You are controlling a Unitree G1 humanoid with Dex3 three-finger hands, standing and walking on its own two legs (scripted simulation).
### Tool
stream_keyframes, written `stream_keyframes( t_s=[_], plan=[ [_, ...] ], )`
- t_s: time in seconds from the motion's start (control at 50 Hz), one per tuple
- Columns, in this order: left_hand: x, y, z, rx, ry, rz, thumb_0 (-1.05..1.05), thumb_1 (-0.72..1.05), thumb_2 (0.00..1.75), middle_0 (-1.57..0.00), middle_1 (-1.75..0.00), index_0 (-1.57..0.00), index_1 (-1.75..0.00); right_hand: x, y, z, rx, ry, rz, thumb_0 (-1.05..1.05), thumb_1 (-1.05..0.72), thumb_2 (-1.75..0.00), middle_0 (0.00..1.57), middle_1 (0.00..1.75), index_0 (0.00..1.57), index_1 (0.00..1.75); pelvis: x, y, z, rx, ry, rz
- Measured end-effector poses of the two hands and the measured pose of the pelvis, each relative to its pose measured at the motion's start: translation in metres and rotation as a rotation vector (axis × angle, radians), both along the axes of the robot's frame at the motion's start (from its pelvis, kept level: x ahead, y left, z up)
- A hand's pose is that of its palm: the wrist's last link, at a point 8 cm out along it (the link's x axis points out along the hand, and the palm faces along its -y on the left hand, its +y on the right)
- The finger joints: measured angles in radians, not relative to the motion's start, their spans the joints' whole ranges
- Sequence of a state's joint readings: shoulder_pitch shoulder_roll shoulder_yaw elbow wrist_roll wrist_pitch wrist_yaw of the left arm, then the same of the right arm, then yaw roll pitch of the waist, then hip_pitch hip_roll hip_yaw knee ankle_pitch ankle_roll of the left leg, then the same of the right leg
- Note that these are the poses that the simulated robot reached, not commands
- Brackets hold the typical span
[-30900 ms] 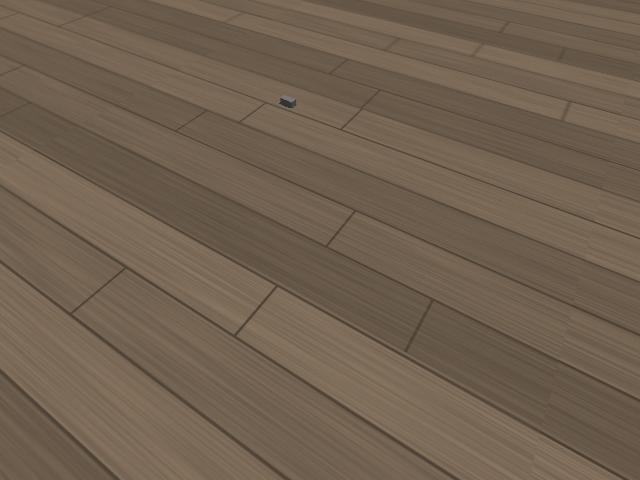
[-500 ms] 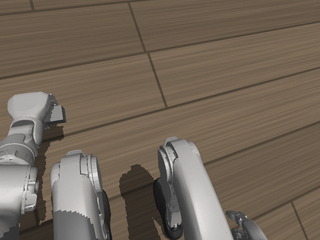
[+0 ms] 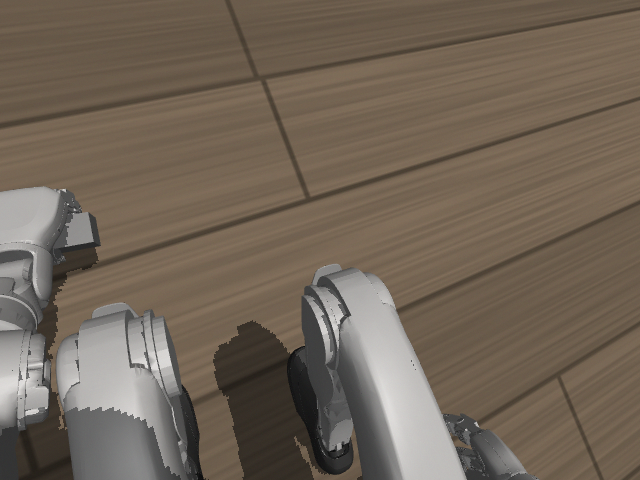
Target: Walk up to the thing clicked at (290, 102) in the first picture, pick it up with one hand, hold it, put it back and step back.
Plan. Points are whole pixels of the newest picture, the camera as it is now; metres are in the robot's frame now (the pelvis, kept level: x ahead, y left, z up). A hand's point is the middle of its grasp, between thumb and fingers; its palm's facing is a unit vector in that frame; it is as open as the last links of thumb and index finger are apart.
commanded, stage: rest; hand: left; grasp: from above
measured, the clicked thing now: (60, 235) +0.43 +0.26 -0.24
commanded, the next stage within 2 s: open in 1.06 s
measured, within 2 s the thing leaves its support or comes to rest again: rests again in 0.76 s
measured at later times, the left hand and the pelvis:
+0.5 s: hand (51, 249) +0.41 +0.27 -0.24, palm faces -0.46 -0.12 -0.88, open 7.1 cm; pelvis +0.00 +0.00 -0.01, yaw -3 degrees
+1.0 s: hand (53, 245) +0.42 +0.27 -0.26, palm faces -0.45 -0.12 -0.88, open 7.1 cm; pelvis +0.00 +0.00 -0.01, yaw -5 degrees
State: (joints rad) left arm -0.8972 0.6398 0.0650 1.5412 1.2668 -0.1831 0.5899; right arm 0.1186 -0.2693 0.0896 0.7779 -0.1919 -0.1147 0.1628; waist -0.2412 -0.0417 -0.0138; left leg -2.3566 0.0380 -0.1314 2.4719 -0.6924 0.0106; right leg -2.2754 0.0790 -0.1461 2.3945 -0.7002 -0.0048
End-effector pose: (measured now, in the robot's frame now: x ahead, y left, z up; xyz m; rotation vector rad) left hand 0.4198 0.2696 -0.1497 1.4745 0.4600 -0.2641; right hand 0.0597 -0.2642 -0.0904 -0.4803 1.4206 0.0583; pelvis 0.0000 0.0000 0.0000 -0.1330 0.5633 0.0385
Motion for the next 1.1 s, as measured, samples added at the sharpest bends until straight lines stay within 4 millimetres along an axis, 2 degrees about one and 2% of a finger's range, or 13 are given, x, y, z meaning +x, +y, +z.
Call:
stream_keyframes(
  t_s=[0.24, 0.54, 0.92, 1.1],
  plan=[
    [0.004, 0.003, -0.020, -0.015, 0.031, 0.053, 0.00, 0.42, 0.12, -0.97, -0.20, -0.99, -0.16, -0.004, 0.009, -0.007, 0.059, 0.013, 0.037, 0.00, -0.91, -0.89, 0.20, 0.30, 0.20, 0.30, 0.001, 0.000, -0.008, -0.013, -0.026, -0.015],
    [0.001, 0.003, -0.038, -0.031, 0.020, 0.005, 0.00, 0.44, 0.08, -0.99, -0.18, -1.01, -0.13, -0.015, 0.011, 0.004, 0.056, 0.028, 0.094, 0.00, -0.91, -0.89, 0.20, 0.30, 0.20, 0.30, 0.000, 0.003, -0.016, -0.044, -0.065, -0.027],
    [0.008, 0.006, -0.051, -0.011, 0.024, 0.042, 0.00, 0.45, 0.06, -1.00, -0.15, -1.02, -0.10, -0.014, 0.020, 0.014, 0.112, 0.042, 0.148, 0.00, -0.91, -0.89, 0.20, 0.30, 0.20, 0.30, 0.001, 0.005, -0.012, -0.069, -0.069, -0.039],
    [0.007, 0.005, -0.051, -0.015, 0.010, 0.030, 0.00, 0.44, 0.06, -1.00, -0.14, -1.02, -0.10, -0.011, 0.023, 0.018, 0.120, 0.022, 0.186, 0.00, -0.91, -0.89, 0.20, 0.30, 0.20, 0.30, -0.002, 0.006, -0.012, -0.080, -0.090, -0.045]
  ],
)
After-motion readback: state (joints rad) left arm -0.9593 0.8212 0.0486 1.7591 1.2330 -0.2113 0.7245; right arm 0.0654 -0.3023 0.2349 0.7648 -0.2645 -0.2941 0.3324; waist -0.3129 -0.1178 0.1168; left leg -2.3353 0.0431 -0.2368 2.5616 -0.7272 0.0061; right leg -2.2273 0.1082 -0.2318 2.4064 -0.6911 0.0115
